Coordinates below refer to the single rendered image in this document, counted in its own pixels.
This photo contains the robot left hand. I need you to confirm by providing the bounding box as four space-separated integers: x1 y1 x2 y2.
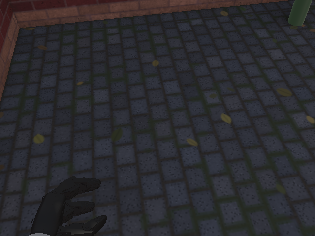
30 176 107 236

